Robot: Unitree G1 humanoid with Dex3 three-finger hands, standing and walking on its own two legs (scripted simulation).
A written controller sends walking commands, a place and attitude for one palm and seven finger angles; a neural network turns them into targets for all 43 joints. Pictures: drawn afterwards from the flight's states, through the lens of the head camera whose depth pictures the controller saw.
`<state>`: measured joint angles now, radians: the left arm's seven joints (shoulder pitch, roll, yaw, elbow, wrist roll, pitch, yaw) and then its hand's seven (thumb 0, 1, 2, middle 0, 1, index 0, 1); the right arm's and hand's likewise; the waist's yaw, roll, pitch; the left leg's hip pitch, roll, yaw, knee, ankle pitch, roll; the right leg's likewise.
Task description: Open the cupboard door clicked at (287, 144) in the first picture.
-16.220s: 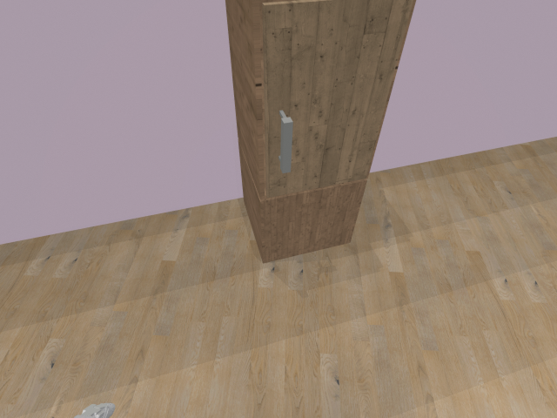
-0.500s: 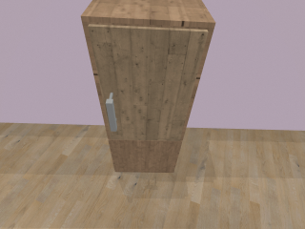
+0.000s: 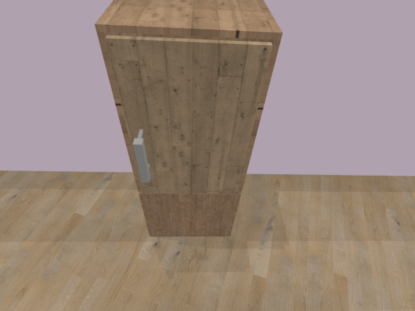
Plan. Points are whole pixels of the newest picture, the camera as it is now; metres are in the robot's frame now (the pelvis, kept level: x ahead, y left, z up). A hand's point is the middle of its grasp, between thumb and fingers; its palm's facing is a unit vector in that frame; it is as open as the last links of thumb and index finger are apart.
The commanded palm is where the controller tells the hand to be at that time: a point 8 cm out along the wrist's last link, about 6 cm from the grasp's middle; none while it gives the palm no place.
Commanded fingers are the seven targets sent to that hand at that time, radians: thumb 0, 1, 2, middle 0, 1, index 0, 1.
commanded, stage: raise the hand with hooked fingers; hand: left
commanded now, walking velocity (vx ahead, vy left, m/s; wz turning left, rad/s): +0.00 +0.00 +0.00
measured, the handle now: (143, 156) +0.57 +0.23 -0.11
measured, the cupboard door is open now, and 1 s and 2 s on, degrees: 0 0 0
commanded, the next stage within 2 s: none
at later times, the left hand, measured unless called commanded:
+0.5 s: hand (134, 308) +0.16 +0.15 -0.11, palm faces +0.14 -0.99 +0.01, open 8.9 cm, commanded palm +0.13 +0.22 -0.08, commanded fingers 0.00 0.32 0.65 -0.24 -0.68 -0.24 -0.68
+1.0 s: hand (111, 269) +0.22 +0.21 -0.06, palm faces +0.19 -0.98 -0.09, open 11.9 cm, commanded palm +0.18 +0.25 -0.08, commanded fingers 0.00 -0.27 0.40 -0.28 -1.05 -0.28 -1.05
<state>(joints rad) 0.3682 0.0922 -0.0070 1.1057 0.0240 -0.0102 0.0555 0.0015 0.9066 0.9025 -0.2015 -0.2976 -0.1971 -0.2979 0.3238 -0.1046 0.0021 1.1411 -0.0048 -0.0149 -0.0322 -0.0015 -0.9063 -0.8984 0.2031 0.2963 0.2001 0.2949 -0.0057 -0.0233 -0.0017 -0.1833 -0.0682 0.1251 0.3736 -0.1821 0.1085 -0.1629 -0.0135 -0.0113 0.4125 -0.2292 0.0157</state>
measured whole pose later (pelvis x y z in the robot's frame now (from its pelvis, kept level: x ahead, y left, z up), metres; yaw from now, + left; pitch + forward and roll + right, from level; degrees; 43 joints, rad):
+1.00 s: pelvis +0.00 -0.05 -0.10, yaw +4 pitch +20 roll -2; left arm 0.35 0.27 0.33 0.12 -0.34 -0.48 -0.30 0.00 -0.04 0.50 -0.27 -0.90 -0.27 -0.90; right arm 0.28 -0.24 -0.02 0.61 0.04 -0.18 -0.03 0.01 -0.90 -0.90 0.21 0.30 0.20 0.30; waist -0.02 0.02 -0.18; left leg -1.02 0.00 0.03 1.21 -0.54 0.05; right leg -0.97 0.06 -0.14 1.16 -0.54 -0.09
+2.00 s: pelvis -0.01 -0.01 -0.11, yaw +3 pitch +21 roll -5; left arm 0.02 0.41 0.42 0.41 -0.36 -0.46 -0.46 -0.01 -0.50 0.30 -0.30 -1.20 -0.30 -1.20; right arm 0.26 -0.29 0.02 0.54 0.04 -0.16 -0.03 0.01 -0.90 -0.90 0.21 0.30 0.20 0.30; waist -0.03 0.01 -0.16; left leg -1.08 -0.02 0.04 1.24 -0.53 0.10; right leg -1.01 0.04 -0.14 1.16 -0.52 -0.05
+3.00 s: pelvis -0.01 -0.01 -0.12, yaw +1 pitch +24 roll -5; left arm -0.43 0.53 0.50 0.83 -0.27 -0.44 -0.49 -0.01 -0.50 0.30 -0.30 -1.20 -0.30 -1.20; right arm 0.27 -0.30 0.04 0.60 0.03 -0.08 -0.03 0.00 -0.90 -0.90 0.21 0.30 0.20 0.30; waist -0.08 0.01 -0.16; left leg -1.19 0.01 0.04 1.31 -0.55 0.10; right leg -1.12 0.06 -0.14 1.23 -0.53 -0.06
